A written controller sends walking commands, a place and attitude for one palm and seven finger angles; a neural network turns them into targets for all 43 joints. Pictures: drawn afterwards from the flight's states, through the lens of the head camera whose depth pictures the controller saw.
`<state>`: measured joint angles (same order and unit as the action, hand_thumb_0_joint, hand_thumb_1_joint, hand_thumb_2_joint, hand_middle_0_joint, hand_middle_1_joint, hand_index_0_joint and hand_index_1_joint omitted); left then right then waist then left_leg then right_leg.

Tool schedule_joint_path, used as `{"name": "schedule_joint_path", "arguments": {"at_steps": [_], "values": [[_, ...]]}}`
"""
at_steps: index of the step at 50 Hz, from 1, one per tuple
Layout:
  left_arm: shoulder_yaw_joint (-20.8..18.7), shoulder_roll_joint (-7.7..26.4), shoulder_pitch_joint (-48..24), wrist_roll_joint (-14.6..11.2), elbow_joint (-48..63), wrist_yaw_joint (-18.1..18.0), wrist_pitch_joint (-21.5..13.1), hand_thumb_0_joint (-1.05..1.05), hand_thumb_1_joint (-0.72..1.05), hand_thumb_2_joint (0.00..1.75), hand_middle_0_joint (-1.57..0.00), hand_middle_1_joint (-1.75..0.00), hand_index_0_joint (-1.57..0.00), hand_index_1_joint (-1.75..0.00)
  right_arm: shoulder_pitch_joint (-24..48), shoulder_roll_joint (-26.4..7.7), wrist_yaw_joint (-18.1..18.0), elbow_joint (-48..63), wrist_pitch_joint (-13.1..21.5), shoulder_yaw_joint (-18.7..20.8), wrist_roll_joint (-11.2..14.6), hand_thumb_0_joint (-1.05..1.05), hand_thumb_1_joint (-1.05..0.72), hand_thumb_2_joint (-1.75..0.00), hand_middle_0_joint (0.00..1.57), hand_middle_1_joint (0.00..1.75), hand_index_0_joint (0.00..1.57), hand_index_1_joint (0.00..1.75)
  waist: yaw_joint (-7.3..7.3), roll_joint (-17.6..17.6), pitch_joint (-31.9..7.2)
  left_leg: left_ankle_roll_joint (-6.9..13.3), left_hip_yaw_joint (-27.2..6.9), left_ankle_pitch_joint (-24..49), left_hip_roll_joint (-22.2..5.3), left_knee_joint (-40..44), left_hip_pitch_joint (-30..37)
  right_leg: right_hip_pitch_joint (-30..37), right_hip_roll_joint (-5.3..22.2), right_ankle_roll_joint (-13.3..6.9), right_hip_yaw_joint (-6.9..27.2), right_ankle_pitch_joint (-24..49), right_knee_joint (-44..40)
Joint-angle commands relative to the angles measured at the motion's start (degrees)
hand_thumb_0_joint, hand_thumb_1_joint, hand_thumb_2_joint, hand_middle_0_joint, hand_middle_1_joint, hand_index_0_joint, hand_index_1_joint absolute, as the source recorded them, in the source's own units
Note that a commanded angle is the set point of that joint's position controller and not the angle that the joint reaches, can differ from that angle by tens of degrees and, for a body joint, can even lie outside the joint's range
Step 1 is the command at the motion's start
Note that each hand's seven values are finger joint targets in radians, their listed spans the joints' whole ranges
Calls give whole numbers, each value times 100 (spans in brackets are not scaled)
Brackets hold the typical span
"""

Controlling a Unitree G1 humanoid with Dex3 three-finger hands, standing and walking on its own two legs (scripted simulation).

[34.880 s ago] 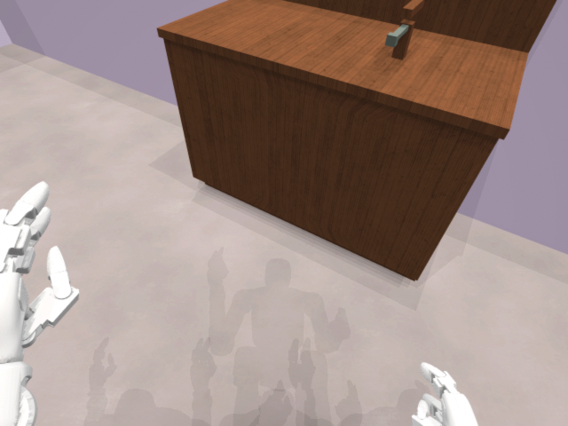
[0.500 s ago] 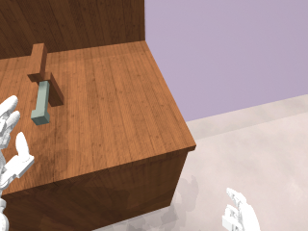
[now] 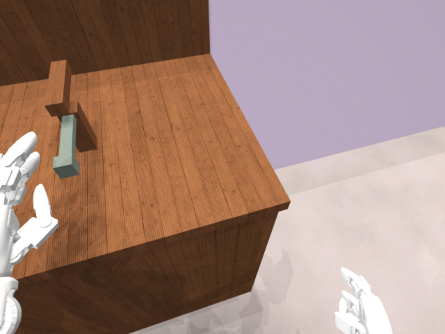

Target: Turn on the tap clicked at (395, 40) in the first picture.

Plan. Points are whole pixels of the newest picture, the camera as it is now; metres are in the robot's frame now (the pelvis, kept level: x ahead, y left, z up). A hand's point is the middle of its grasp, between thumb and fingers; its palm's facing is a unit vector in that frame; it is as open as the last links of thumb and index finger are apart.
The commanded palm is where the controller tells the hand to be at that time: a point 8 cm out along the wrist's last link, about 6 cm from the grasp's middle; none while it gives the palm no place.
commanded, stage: come to a stop and stand still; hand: left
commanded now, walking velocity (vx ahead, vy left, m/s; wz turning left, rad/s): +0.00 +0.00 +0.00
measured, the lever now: (66, 166) +0.34 +0.28 +0.13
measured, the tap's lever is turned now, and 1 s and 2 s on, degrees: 0 0 0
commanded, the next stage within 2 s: look again from close up in 0.66 s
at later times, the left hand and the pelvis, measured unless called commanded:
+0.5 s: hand out of the picture +0.23 +0.31 +0.16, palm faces +0.41 -0.85 -0.33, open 7.4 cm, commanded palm +0.17 +0.34 +0.18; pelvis +0.01 +0.06 +0.00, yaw +1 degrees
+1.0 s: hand out of the picture +0.22 +0.31 +0.17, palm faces +0.42 -0.83 -0.35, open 7.4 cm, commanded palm +0.16 +0.34 +0.18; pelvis +0.01 +0.06 +0.01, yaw +2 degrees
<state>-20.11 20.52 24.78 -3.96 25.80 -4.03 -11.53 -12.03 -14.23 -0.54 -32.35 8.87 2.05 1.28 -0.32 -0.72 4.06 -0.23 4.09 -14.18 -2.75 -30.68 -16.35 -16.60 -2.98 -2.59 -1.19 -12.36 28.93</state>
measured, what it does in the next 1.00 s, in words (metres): shifts its weight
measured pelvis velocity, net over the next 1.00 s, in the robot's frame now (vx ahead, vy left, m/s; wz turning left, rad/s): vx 0.01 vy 0.06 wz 0.03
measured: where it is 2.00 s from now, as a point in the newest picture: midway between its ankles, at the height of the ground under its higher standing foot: outside the picture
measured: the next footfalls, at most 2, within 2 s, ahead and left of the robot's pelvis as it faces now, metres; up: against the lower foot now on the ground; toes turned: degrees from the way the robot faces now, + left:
none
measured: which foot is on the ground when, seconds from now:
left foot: down 0.00-1.00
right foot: down 0.00-1.00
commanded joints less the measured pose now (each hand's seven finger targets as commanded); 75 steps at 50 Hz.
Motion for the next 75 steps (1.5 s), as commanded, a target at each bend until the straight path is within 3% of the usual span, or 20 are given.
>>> {"name": "schedule_joint_path", "arguments": {"at_steps": [1,4,7,12,17,23,26,29,36,37,38,41,42,46,47,56,57,66,67,75], "values": [[-1299,1611,-388,-38,1444,-320,-389,0,90,90,-20,-30,-20,-30,540,-398,-188,842,264,45,-60,0,-90,-90,20,30,20,30,-104,526,-818,150,-375,-227,103,141,639,-339,1015,34,1254,-1270,-1506],[-967,1228,-627,10,1325,-335,-462,0,90,90,-20,-30,-20,-30,525,-403,-260,848,297,10,-86,0,-90,-90,20,30,20,30,-78,-320,-698,231,-597,-416,-129,806,535,-103,677,95,900,-1163,-1189],[-745,1047,-966,121,1254,-321,-487,0,90,90,-20,-30,-20,-30,511,-433,-249,789,368,-23,-85,0,-90,-90,20,30,20,30,-94,-577,-698,293,-817,-676,-381,1327,103,565,452,179,454,-437,-663],[-333,672,-792,216,1028,-269,-392,0,90,90,-20,-30,-20,-30,432,-422,-127,766,423,-27,-71,0,-90,-90,20,30,20,30,-105,-308,-777,269,-814,-112,-428,1300,39,925,463,219,251,297,-481],[-459,789,-692,226,1139,-278,-365,0,90,90,-20,-30,-20,-30,443,-407,-75,753,329,-34,-100,0,-90,-90,20,30,20,30,-76,-204,-870,122,-742,818,-323,1118,287,971,477,205,189,835,-525],[-596,940,-848,188,1497,-277,-418,0,90,90,-20,-30,-20,-30,454,-382,-84,823,238,-25,-89,0,-90,-90,20,30,20,30,-81,-606,-954,-27,-815,1399,-374,1152,499,1008,436,197,72,845,-348],[-636,959,-726,192,1528,-298,-403,0,90,90,-20,-30,-20,-30,521,-342,-76,820,224,-41,-66,0,-90,-90,20,30,20,30,-88,-557,-1070,-95,-742,1785,-386,1036,746,957,451,202,30,914,-362],[-513,835,-607,173,1344,-279,-378,0,90,90,-20,-30,-20,-30,435,-387,-67,832,170,3,-70,0,-90,-90,20,30,20,30,-76,-324,-1024,-60,-748,1577,-419,1011,595,1076,513,201,85,933,-477],[-606,937,-608,190,1391,-339,-372,0,90,90,-20,-30,-20,-30,554,-394,-109,834,105,-2,-28,0,-90,-90,20,30,20,30,-74,-388,-928,-94,-726,1121,-291,1114,452,1139,515,190,105,977,-555],[-452,792,-607,173,1282,-313,-385,0,90,90,-20,-30,-20,-30,496,-427,-110,821,84,-6,-58,0,-90,-90,20,30,20,30,-64,-354,-852,-81,-774,917,-280,1215,310,1149,485,197,70,835,-552],[-504,874,-651,179,1402,-320,-402,0,90,90,-20,-30,-20,-30,513,-424,-115,860,98,27,-42,0,-90,-90,20,30,20,30,-70,-538,-848,-53,-789,756,-319,1239,278,1203,520,190,109,797,-550],[-654,993,-538,190,1396,-367,-414,0,90,90,-20,-30,-20,-30,581,-393,-142,853,113,-2,-23,0,-90,-90,20,30,20,30,-88,-454,-819,-28,-787,539,-281,1248,251,1193,538,184,130,775,-601],[-494,818,-504,165,1232,-337,-420,0,90,90,-20,-30,-20,-30,508,-412,-141,830,94,-11,-55,0,-90,-90,20,30,20,30,-78,-327,-766,18,-802,369,-265,1296,139,1201,519,193,109,688,-636],[-647,958,-515,187,1308,-368,-431,0,90,90,-20,-30,-20,-30,552,-408,-161,824,130,14,-19,0,-90,-90,20,30,20,30,-85,-342,-762,27,-800,219,-256,1294,157,1187,536,184,171,671,-655],[-502,814,-484,167,1174,-339,-437,0,90,90,-20,-30,-20,-30,497,-434,-155,809,114,0,-54,0,-90,-90,20,30,20,30,-75,-269,-736,60,-829,105,-246,1343,83,1178,515,193,151,581,-688],[-632,945,-419,156,1212,-376,-376,0,90,90,-20,-30,-20,-30,562,-418,-189,774,129,20,-20,0,-90,-90,20,30,20,30,-80,-97,-815,91,-752,383,-190,1140,339,1064,614,157,325,774,-810],[-481,796,-464,133,1186,-347,-381,0,90,90,-20,-30,-20,-30,508,-430,-183,753,108,13,-52,0,-90,-90,20,30,20,30,-57,-75,-806,84,-757,406,-197,1187,358,1012,556,165,274,723,-817],[-641,967,-548,74,1417,-327,-259,0,90,90,-20,-30,-20,-30,590,-354,-126,887,18,61,16,0,-90,-90,20,30,20,30,-67,-443,-813,24,-854,818,-563,1267,470,912,428,236,113,640,-501],[-536,838,-490,47,1327,-306,-249,0,90,90,-20,-30,-20,-30,532,-378,-113,880,-16,59,-21,0,-90,-90,20,30,20,30,-53,-456,-821,75,-872,756,-592,1273,381,931,411,240,100,608,-501],[-710,1012,-255,-33,1534,-265,-165,0,90,90,-20,-30,-20,-30,487,-394,-104,978,-56,153,-25,0,-90,-90,20,30,20,30,-55,-324,-970,170,-732,942,-644,739,474,828,555,177,330,1002,-631]]}}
